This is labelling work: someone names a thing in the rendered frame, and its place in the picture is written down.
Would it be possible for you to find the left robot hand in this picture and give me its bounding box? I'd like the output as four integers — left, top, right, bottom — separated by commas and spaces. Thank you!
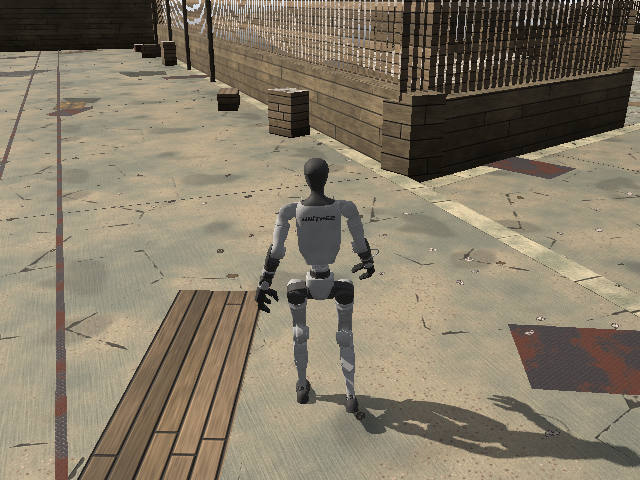
255, 287, 279, 313

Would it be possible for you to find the right robot hand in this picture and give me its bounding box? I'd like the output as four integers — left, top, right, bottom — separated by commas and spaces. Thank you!
351, 263, 375, 280

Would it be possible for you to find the robot right foot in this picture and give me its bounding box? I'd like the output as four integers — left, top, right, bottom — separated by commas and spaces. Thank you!
343, 394, 359, 413

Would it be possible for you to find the left robot forearm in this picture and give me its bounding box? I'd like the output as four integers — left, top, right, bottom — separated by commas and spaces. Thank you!
258, 244, 280, 290

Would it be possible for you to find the robot right upper arm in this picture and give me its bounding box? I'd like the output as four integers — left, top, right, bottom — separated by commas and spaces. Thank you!
338, 200, 368, 254

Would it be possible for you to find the robot left upper arm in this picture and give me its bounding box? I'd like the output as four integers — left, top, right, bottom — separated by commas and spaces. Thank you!
270, 202, 297, 260

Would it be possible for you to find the right robot forearm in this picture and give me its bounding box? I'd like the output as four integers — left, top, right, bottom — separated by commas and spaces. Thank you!
358, 238, 374, 268

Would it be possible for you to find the right robot thigh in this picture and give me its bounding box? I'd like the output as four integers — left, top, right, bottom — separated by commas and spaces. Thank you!
334, 279, 354, 347

